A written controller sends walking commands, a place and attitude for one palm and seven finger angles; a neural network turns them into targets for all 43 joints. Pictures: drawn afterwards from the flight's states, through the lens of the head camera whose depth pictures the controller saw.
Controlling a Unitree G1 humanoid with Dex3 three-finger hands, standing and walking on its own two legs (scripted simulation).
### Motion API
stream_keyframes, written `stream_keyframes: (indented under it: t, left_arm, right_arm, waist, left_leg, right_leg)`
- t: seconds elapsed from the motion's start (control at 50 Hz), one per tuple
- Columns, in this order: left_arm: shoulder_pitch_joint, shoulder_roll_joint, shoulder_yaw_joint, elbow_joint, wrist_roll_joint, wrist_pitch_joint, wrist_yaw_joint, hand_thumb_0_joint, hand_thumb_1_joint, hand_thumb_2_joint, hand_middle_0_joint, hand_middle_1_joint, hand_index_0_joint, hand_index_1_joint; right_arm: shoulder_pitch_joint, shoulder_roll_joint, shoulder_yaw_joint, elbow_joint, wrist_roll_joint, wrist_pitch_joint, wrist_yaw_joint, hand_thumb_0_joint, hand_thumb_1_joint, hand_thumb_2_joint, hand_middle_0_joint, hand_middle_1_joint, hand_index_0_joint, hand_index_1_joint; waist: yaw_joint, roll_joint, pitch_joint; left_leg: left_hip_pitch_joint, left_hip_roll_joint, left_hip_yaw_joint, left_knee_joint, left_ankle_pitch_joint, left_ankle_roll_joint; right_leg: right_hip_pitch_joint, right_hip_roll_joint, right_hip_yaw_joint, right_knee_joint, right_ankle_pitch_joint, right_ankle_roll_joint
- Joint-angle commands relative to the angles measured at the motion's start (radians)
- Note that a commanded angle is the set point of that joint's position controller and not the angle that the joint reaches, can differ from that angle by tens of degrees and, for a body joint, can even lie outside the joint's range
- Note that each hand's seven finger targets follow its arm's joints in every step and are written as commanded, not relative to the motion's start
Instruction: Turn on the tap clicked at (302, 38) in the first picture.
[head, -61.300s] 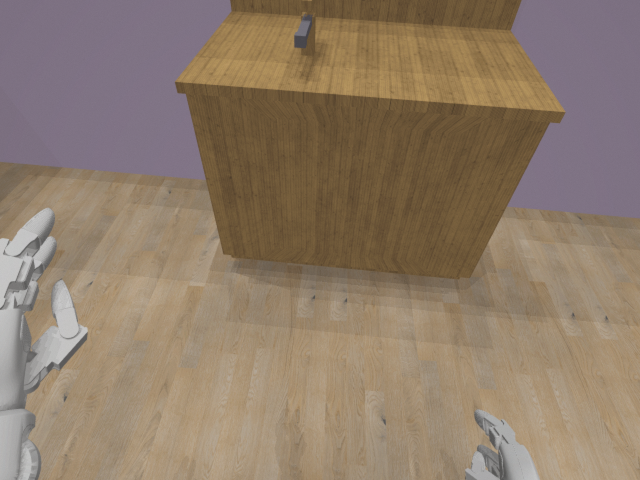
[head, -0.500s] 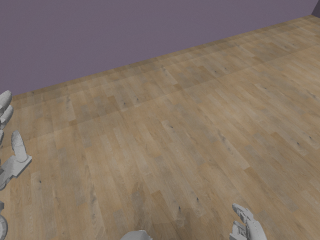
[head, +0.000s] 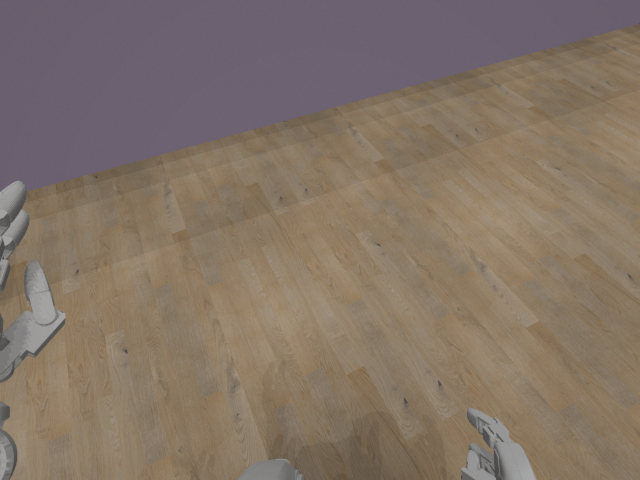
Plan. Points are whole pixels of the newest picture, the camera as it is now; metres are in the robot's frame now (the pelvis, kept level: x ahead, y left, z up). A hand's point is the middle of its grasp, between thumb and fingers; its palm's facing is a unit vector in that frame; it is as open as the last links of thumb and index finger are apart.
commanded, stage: shuffle to correct the standing spot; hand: left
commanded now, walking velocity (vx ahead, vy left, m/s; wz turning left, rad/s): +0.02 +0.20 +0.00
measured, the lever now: out of the picture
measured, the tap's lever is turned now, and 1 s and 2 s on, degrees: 73 73 73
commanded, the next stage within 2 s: come to a stop and stand still in 0.82 s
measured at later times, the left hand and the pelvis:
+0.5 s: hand out of the picture +0.18 +0.38 +0.18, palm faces +0.42 -0.78 -0.47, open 7.4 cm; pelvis -0.03 +0.14 +0.00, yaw +1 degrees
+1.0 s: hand out of the picture +0.15 +0.53 +0.18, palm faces +0.43 -0.77 -0.47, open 7.4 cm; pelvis -0.06 +0.28 +0.01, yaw +0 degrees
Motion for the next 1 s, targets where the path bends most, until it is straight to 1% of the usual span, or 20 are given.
stream_keyframes:
  t: [0.0, 0.06, 0.12, 0.16, 0.18, 0.32, 0.34, 0.38, 0.42, 0.46, 0.54, 0.6, 0.66, 0.72, 0.82, 0.84, 0.86, 0.88, 0.92, 0.98]
  left_arm:
    - [-0.070, 0.192, 0.129, -0.157, -0.001, -0.054, 0.030, 0.000, 0.900, 0.900, -0.200, -0.300, -0.200, -0.300]
    - [-0.086, 0.194, 0.122, -0.232, 0.008, -0.053, 0.038, 0.000, 0.900, 0.900, -0.200, -0.300, -0.200, -0.300]
    - [-0.098, 0.207, 0.126, -0.288, 0.003, -0.045, 0.041, 0.000, 0.900, 0.900, -0.200, -0.300, -0.200, -0.300]
    - [-0.091, 0.191, 0.138, -0.306, 0.007, -0.057, 0.036, 0.000, 0.900, 0.900, -0.200, -0.300, -0.200, -0.300]
    - [-0.061, 0.224, 0.173, -0.269, 0.002, -0.064, 0.032, 0.000, 0.900, 0.900, -0.200, -0.300, -0.200, -0.300]
    - [-0.011, 0.162, 0.123, -0.259, -0.008, -0.048, 0.024, 0.000, 0.900, 0.900, -0.200, -0.300, -0.200, -0.300]
    - [-0.021, 0.181, 0.133, -0.241, -0.001, -0.046, 0.026, 0.000, 0.900, 0.900, -0.200, -0.300, -0.200, -0.300]
    - [-0.049, 0.209, 0.150, -0.144, -0.018, -0.040, 0.035, 0.000, 0.900, 0.900, -0.200, -0.300, -0.200, -0.300]
    - [-0.054, 0.187, 0.131, -0.145, -0.020, -0.035, 0.034, 0.000, 0.900, 0.900, -0.200, -0.300, -0.200, -0.300]
    - [-0.026, 0.196, 0.146, -0.141, -0.007, -0.054, 0.035, 0.000, 0.900, 0.900, -0.200, -0.300, -0.200, -0.300]
    - [-0.047, 0.197, 0.137, -0.214, 0.004, -0.056, 0.043, 0.000, 0.900, 0.900, -0.200, -0.300, -0.200, -0.300]
    - [-0.091, 0.208, 0.125, -0.294, 0.002, -0.047, 0.043, 0.000, 0.900, 0.900, -0.200, -0.300, -0.200, -0.300]
    - [-0.055, 0.201, 0.144, -0.306, 0.006, -0.066, 0.032, 0.000, 0.900, 0.900, -0.200, -0.300, -0.200, -0.300]
    - [-0.009, 0.168, 0.129, -0.313, -0.003, -0.080, 0.031, 0.000, 0.900, 0.900, -0.200, -0.300, -0.200, -0.300]
    - [0.030, 0.182, 0.142, -0.243, -0.016, -0.035, 0.026, 0.000, 0.900, 0.900, -0.200, -0.300, -0.200, -0.300]
    - [0.011, 0.193, 0.147, -0.204, -0.010, -0.029, 0.027, 0.000, 0.900, 0.900, -0.200, -0.300, -0.200, -0.300]
    - [-0.015, 0.229, 0.169, -0.158, -0.009, -0.025, 0.033, 0.000, 0.900, 0.900, -0.200, -0.300, -0.200, -0.300]
    - [-0.032, 0.202, 0.152, -0.111, -0.030, -0.021, 0.033, 0.000, 0.900, 0.900, -0.200, -0.300, -0.200, -0.300]
    - [-0.068, 0.179, 0.127, -0.119, -0.023, -0.025, 0.029, 0.000, 0.900, 0.900, -0.200, -0.300, -0.200, -0.300]
    - [-0.078, 0.179, 0.111, -0.134, 0.001, -0.041, 0.032, 0.000, 0.900, 0.900, -0.200, -0.300, -0.200, -0.300]
  right_arm:
    - [-0.078, -0.095, -0.032, -0.153, -0.001, -0.024, -0.026, 0.000, -0.900, -0.900, 0.200, 0.300, 0.200, 0.300]
    - [-0.104, -0.079, -0.034, -0.166, -0.009, -0.026, -0.042, 0.000, -0.900, -0.900, 0.200, 0.300, 0.200, 0.300]
    - [-0.067, -0.090, -0.051, -0.169, -0.002, -0.033, -0.060, 0.000, -0.900, -0.900, 0.200, 0.300, 0.200, 0.300]
    - [-0.053, -0.143, -0.070, -0.197, 0.008, -0.047, -0.058, 0.000, -0.900, -0.900, 0.200, 0.300, 0.200, 0.300]
    - [-0.049, -0.118, -0.068, -0.180, 0.001, -0.062, -0.058, 0.000, -0.900, -0.900, 0.200, 0.300, 0.200, 0.300]
    - [-0.067, -0.120, -0.042, -0.158, 0.003, -0.092, -0.022, 0.000, -0.900, -0.900, 0.200, 0.300, 0.200, 0.300]
    - [-0.064, -0.117, -0.036, -0.162, 0.000, -0.082, -0.022, 0.000, -0.900, -0.900, 0.200, 0.300, 0.200, 0.300]
    - [-0.051, -0.121, -0.046, -0.173, 0.001, -0.056, -0.011, 0.000, -0.900, -0.900, 0.200, 0.300, 0.200, 0.300]
    - [-0.061, -0.120, -0.054, -0.160, 0.005, -0.040, -0.007, 0.000, -0.900, -0.900, 0.200, 0.300, 0.200, 0.300]
    - [-0.075, -0.096, -0.034, -0.152, 0.000, -0.023, -0.020, 0.000, -0.900, -0.900, 0.200, 0.300, 0.200, 0.300]
    - [-0.106, -0.073, -0.037, -0.168, -0.008, -0.021, -0.044, 0.000, -0.900, -0.900, 0.200, 0.300, 0.200, 0.300]
    - [-0.071, -0.091, -0.059, -0.175, 0.002, -0.028, -0.061, 0.000, -0.900, -0.900, 0.200, 0.300, 0.200, 0.300]
    - [-0.043, -0.121, -0.073, -0.187, 0.001, -0.055, -0.053, 0.000, -0.900, -0.900, 0.200, 0.300, 0.200, 0.300]
    - [-0.044, -0.120, -0.079, -0.161, 0.003, -0.088, -0.028, 0.000, -0.900, -0.900, 0.200, 0.300, 0.200, 0.300]
    - [-0.072, -0.120, -0.036, -0.165, 0.000, -0.076, -0.025, 0.000, -0.900, -0.900, 0.200, 0.300, 0.200, 0.300]
    - [-0.065, -0.113, -0.031, -0.170, 0.000, -0.061, -0.025, 0.000, -0.900, -0.900, 0.200, 0.300, 0.200, 0.300]
    - [-0.061, -0.100, -0.031, -0.183, -0.003, -0.044, -0.021, 0.000, -0.900, -0.900, 0.200, 0.300, 0.200, 0.300]
    - [-0.052, -0.126, -0.053, -0.178, 0.004, -0.035, -0.014, 0.000, -0.900, -0.900, 0.200, 0.300, 0.200, 0.300]
    - [-0.066, -0.115, -0.046, -0.162, 0.005, -0.024, -0.009, 0.000, -0.900, -0.900, 0.200, 0.300, 0.200, 0.300]
    - [-0.093, -0.087, -0.023, -0.158, 0.000, -0.013, -0.044, 0.000, -0.900, -0.900, 0.200, 0.300, 0.200, 0.300]
  waist:
    - [-0.008, -0.200, -0.102]
    - [0.004, -0.228, -0.108]
    - [-0.022, -0.028, -0.132]
    - [-0.016, 0.272, -0.144]
    - [-0.019, 0.332, -0.134]
    - [0.009, 0.158, -0.171]
    - [0.007, 0.070, -0.178]
    - [-0.005, -0.235, -0.148]
    - [-0.011, -0.246, -0.125]
    - [-0.005, -0.212, -0.116]
    - [0.007, -0.225, -0.126]
    - [-0.020, -0.047, -0.152]
    - [-0.025, 0.363, -0.186]
    - [-0.015, 0.187, -0.224]
    - [0.012, 0.144, -0.175]
    - [0.005, 0.028, -0.160]
    - [-0.007, -0.182, -0.145]
    - [-0.001, -0.292, -0.127]
    - [-0.012, -0.239, -0.099]
    - [-0.002, -0.234, -0.101]
  left_leg:
    - [-0.052, 0.117, -0.105, 0.072, 0.003, -0.007]
    - [0.152, 0.065, 0.013, -0.231, 0.033, 0.009]
    - [0.288, 0.016, 0.063, -0.488, 0.114, 0.005]
    - [0.213, 0.239, -0.218, -0.594, 0.288, 0.119]
    - [0.180, 0.288, -0.306, -0.650, 0.317, 0.179]
    - [0.088, 0.198, -0.136, -0.478, 0.300, 0.120]
    - [0.011, 0.164, -0.110, -0.397, 0.192, 0.089]
    - [-0.171, 0.026, -0.035, 0.008, -0.084, -0.001]
    - [-0.208, 0.078, -0.120, 0.182, -0.023, -0.021]
    - [-0.131, 0.112, -0.114, 0.118, 0.002, -0.014]
    - [0.134, 0.050, 0.042, -0.265, 0.060, 0.006]
    - [0.278, 0.026, 0.062, -0.494, 0.168, 0.004]
    - [0.272, 0.285, -0.295, -0.604, 0.518, 0.181]
    - [0.322, 0.244, -0.189, -0.499, 0.611, 0.185]
    - [0.080, 0.206, -0.124, -0.478, 0.299, 0.115]
    - [-0.025, 0.157, -0.088, -0.384, 0.138, 0.080]
    - [-0.134, 0.056, -0.011, -0.179, -0.034, 0.028]
    - [-0.170, 0.029, -0.044, 0.048, -0.102, -0.003]
    - [-0.195, 0.081, -0.117, 0.195, -0.009, -0.018]
    - [0.022, 0.107, -0.048, -0.095, 0.031, 0.006]
  right_leg:
    - [0.073, -0.332, 0.294, -0.282, 0.264, -0.118]
    - [-0.033, -0.273, 0.209, -0.276, 0.072, -0.085]
    - [-0.052, -0.169, 0.126, -0.080, -0.012, -0.009]
    - [-0.097, 0.017, -0.006, 0.268, -0.151, 0.065]
    - [-0.146, 0.030, 0.021, 0.441, -0.287, 0.063]
    - [0.156, 0.013, 0.010, -0.106, 0.015, 0.041]
    - [0.243, -0.054, 0.085, -0.215, 0.119, 0.011]
    - [0.240, -0.433, 0.581, -0.336, 0.299, -0.159]
    - [0.237, -0.415, 0.486, -0.286, 0.383, -0.183]
    - [0.170, -0.342, 0.293, -0.240, 0.464, -0.130]
    - [0.037, -0.267, 0.187, -0.226, 0.264, -0.079]
    - [0.004, -0.176, 0.116, -0.034, 0.140, -0.004]
    - [-0.165, 0.019, 0.022, 0.428, -0.308, 0.065]
    - [-0.140, 0.006, 0.031, 0.343, -0.215, 0.047]
    - [0.181, -0.003, 0.018, -0.142, 0.044, 0.035]
    - [0.251, -0.094, 0.132, -0.238, 0.119, -0.007]
    - [0.252, -0.304, 0.444, -0.325, 0.159, -0.099]
    - [0.198, -0.443, 0.616, -0.373, 0.195, -0.167]
    - [0.194, -0.400, 0.467, -0.323, 0.260, -0.178]
    - [0.069, -0.252, 0.182, -0.281, 0.245, -0.098]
